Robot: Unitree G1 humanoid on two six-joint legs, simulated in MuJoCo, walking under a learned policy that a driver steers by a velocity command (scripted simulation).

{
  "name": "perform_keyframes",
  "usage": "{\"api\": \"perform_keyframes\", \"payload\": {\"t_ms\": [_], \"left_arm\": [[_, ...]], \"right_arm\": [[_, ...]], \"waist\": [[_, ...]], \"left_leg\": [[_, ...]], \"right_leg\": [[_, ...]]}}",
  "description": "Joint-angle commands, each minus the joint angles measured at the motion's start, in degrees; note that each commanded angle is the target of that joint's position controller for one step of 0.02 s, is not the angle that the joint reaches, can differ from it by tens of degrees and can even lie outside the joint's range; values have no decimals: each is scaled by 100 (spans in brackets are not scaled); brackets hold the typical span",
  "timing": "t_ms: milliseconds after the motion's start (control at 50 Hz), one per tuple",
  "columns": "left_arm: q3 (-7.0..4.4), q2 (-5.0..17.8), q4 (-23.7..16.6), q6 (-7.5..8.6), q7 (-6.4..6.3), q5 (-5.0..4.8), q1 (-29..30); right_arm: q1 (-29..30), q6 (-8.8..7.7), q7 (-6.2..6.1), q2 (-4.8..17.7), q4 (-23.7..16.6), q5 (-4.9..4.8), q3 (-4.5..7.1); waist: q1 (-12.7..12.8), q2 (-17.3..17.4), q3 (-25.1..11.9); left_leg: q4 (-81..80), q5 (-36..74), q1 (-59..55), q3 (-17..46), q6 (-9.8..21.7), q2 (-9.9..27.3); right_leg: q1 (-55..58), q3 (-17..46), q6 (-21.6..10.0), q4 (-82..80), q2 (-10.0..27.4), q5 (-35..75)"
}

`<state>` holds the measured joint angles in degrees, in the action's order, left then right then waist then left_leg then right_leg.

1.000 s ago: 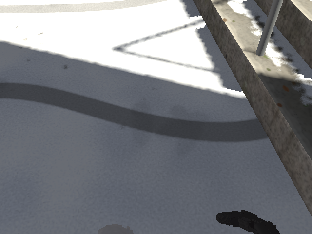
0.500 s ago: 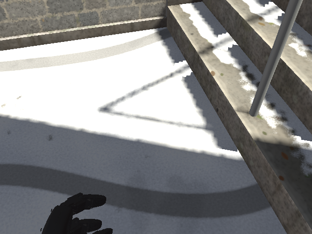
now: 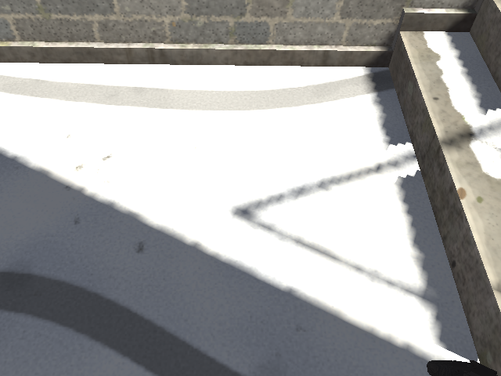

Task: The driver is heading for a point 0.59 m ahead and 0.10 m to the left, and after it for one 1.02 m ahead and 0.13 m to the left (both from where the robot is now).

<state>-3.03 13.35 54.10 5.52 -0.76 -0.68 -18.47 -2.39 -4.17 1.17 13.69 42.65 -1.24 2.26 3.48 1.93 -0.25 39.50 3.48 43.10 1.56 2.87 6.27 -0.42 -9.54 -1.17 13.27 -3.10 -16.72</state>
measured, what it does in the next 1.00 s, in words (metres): walks ahead, turning left: left foot, then right foot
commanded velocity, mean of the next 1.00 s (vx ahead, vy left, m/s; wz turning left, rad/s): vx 0.50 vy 0.00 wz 0.26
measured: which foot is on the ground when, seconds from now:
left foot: up 0.00-0.08, down 0.10-0.60, up 0.62-1.00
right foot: down 0.00-0.12, up 0.14-0.56, down 0.58-1.00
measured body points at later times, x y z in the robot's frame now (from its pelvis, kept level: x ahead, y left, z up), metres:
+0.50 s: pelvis +0.30 +0.05 +0.00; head +0.33 +0.07 +0.45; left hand +0.48 +0.33 -0.08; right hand +0.42 -0.21 -0.11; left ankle +0.21 +0.12 -0.74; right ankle +0.50 -0.06 -0.70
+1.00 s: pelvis +0.56 +0.10 +0.01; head +0.60 +0.10 +0.45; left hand +0.50 +0.36 -0.12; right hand +0.85 -0.05 -0.07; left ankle +0.68 +0.28 -0.70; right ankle +0.51 -0.03 -0.74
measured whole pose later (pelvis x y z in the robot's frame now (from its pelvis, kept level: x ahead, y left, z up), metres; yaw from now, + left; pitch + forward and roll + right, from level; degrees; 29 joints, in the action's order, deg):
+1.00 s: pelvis +0.56 +0.10 +0.01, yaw +15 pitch +3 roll -2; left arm -3.2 14.4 48.7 4.1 0.5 -1.3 -21.1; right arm -2.6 -4.1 1.0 13.5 37.6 -0.9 2.9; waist 5.7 2.2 0.2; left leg 35.0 -1.0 36.5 1.9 0.4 4.4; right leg -3.6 -0.8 -1.7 16.6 -2.5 -16.5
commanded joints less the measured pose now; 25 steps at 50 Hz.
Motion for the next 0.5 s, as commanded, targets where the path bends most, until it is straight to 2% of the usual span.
{"api": "perform_keyframes", "payload": {"t_ms": [20, 40, 60, 80, 100, 120, 140, 160, 180, 200, 220, 240, 260, 300, 320, 360, 380, 440, 500], "left_arm": [[-244, 959, -262, -60, -29, -24, 3], [-264, 1018, -289, -105, -26, 2, 35], [-302, 1115, -336, -162, -39, -11, 118], [-308, 1147, -401, -227, -72, -10, 231], [-273, 1062, -503, -243, -120, 39, 251], [-117, 637, -792, -126, -91, 183, -71], [23, 403, -917, 120, 23, 159, -98], [-87, 764, -1028, 295, 118, -62, 409], [-62, 766, -1156, 364, 108, -131, 798], [-62, 746, -1217, 371, 43, -14, 982], [-120, 845, -1274, 300, 4, 103, 1067], [-144, 819, -1347, 205, -1, 119, 1002], [-146, 745, -1409, 128, -9, 121, 945], [-114, 616, -1493, 44, -28, 146, 1053], [-96, 556, -1525, 41, -55, 150, 1172], [-15, 375, -1574, 59, -35, 167, 1543], [11, 325, -1602, 72, -14, 140, 1741], [-12, 458, -1721, 90, 61, 24, 2169], [-63, 603, -1887, 156, 173, 13, 2440]], "right_arm": [[528, -4, 128, 301, -527, 11, 59], [489, 6, 125, 376, -574, 21, 100], [281, 28, 130, 486, -577, 43, 166], [-360, 43, 138, 661, -434, 51, 279], [-1391, 61, 82, 1061, -166, 51, 480], [-2127, 71, -9, 1789, -93, 85, 671], [-2172, 51, 6, 1758, -177, 12, 608], [-2181, 78, -23, 1405, -188, 67, 526], [-1820, 72, -59, 1153, -265, 72, 483], [-1342, 66, -63, 981, -369, 57, 429], [-1031, 61, -70, 818, -442, 52, 380], [-915, 54, -75, 746, -500, 81, 358], [-897, 37, -85, 736, -519, 69, 363], [-972, 7, -147, 843, -515, 43, 401], [-999, -9, -182, 868, -497, 61, 408], [-1137, -9, -207, 867, -418, 30, 419], [-1284, -7, -203, 856, -354, 12, 418], [-1637, -22, -155, 880, -215, 2, 419], [-1859, 28, -162, 923, -140, 12, 436]], "waist": [[-74, -289, 225], [-122, -390, 119], [-276, -535, -65], [-633, -588, -370], [-1049, -485, -866], [-1047, 595, -1627], [-894, 1219, -2457], [-1088, 805, -2197], [-1008, 441, -1505], [-737, -144, -1000], [-499, -245, -735], [-319, -167, -626], [-227, -107, -558], [-185, -66, -421], [-214, 4, -383], [-389, 107, -321], [-508, 198, -298], [-769, 348, -185], [-855, 305, -56]], "left_leg": [[-397, -437, -155, -194, 228, -142], [-425, -783, -376, -401, 307, -321], [-440, -1124, -810, -607, 390, -547], [-704, -1114, -1673, -772, 505, -806], [-687, -706, -3259, -449, 723, -803], [-611, -390, -5715, 1908, 1548, 556], [-1782, -926, -6806, 4481, 2324, 1370], [-1958, -1316, -6735, 3968, 1966, 1139], [-1944, -1040, -5977, 3149, 1714, 934], [-2028, -486, -4923, 2578, 1557, 738], [-2222, -115, -4101, 2275, 1505, 623], [-2380, -49, -3599, 2159, 1507, 526], [-2490, -24, -3335, 2058, 1518, 449], [-2607, 316, -2996, 1641, 1468, 310], [-2578, 481, -2832, 1345, 1371, 172], [-2533, 434, -2561, 893, 1139, -112], [-2507, 236, -2547, 816, 1067, -172], [-2414, -388, -2896, 1073, 1037, 48], [-1995, -378, -3625, 1502, 987, 388]], "right_leg": [[433, 400, -726, -18, 1899, 3055], [589, 283, -629, 339, 1873, 3848], [662, 159, -527, 819, 1841, 4793], [569, -27, -383, 1701, 1677, 5416], [-276, -133, -189, 3061, 1427, 5034], [-2696, -165, 173, 5341, 742, 2367], [-4160, 950, 329, 6802, -117, -1497], [-4832, 1527, 211, 7054, 272, -1181], [-5024, 1414, 133, 6818, 528, -715], [-4755, 1365, 136, 6307, 765, -378], [-4318, 1378, 169, 5926, 915, -248], [-3985, 1406, 204, 5689, 983, -214], [-3865, 1401, 246, 5405, 1004, -215], [-3832, 1292, 351, 4752, 972, 150], [-3755, 1220, 401, 4298, 948, 545], [-3320, 1091, 405, 3278, 796, 1504], [-3144, 1061, 391, 2853, 712, 1907], [-3050, 1088, 311, 2188, 589, 2284], [-3327, 1109, 69, 1777, 526, 1661]]}}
